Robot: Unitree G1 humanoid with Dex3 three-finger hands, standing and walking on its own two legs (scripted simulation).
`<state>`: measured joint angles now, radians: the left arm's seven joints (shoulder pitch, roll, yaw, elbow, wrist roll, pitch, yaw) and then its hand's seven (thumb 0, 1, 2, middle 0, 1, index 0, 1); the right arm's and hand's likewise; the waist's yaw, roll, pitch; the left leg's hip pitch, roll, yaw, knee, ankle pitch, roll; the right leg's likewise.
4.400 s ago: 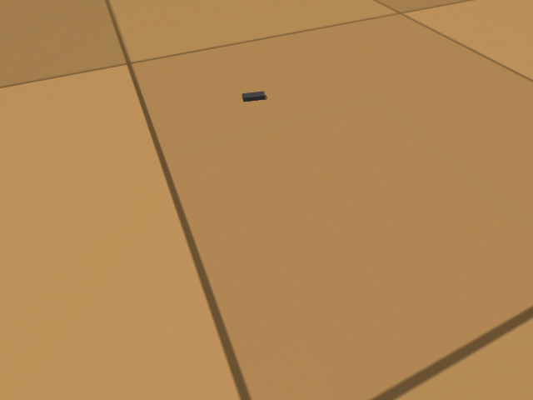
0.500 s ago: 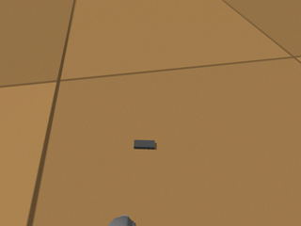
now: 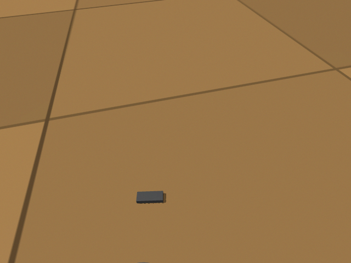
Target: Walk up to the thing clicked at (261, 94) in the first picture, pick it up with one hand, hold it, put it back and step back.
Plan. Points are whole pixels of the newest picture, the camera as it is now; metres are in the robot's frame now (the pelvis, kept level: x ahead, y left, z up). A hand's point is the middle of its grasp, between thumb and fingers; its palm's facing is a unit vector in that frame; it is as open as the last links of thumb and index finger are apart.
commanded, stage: walk up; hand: left
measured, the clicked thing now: (150, 197) +0.62 +0.21 -0.73
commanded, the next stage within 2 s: none
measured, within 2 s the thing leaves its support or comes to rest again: neither
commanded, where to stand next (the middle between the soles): +0.26 -0.02 m, yaw +3 degrees
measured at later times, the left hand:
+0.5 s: hand (89, 259) +0.17 +0.25 -0.14, palm faces +0.02 -0.94 -0.33, open 7.3 cm
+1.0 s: hand (103, 234) +0.23 +0.22 -0.13, palm faces +0.04 -0.92 -0.39, open 7.3 cm
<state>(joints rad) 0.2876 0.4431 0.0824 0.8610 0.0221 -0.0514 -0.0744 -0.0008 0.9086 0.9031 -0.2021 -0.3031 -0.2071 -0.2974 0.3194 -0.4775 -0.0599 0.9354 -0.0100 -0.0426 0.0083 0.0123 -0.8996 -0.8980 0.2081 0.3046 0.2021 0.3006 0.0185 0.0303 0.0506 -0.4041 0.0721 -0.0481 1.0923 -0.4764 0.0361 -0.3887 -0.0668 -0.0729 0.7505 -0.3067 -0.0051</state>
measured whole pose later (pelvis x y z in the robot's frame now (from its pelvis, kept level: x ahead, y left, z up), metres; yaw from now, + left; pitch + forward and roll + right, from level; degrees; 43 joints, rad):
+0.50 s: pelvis +0.14 -0.02 +0.01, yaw +3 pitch -3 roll +0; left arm 0.29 0.42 0.02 0.88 0.00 -0.02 -0.02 0.00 0.91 0.90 -0.20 -0.30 -0.21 -0.30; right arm 0.23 -0.39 -0.03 0.84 0.00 -0.07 0.01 0.01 -0.90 -0.90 0.21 0.30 0.20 0.30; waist 0.02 -0.06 0.11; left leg -0.32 0.03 0.07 0.61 -0.24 0.03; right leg -0.45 -0.07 -0.02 0.99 -0.41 -0.02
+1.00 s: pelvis +0.15 -0.05 +0.01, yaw +4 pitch -2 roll +1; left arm 0.10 0.39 0.01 1.04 0.01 -0.02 0.00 0.00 0.91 0.90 -0.20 -0.30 -0.21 -0.30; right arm 0.17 -0.38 -0.01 1.08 -0.01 0.02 0.02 0.01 -0.90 -0.90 0.21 0.30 0.20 0.30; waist 0.00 0.00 0.08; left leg -0.28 0.03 0.02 0.66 -0.35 -0.02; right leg -0.38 -0.06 -0.03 0.65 -0.24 0.02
